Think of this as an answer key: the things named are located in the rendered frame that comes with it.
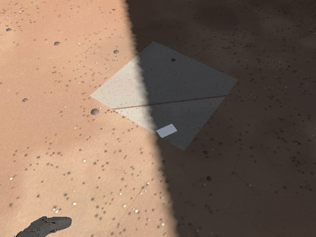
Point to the robot left hand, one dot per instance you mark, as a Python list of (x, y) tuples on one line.
[(45, 225)]

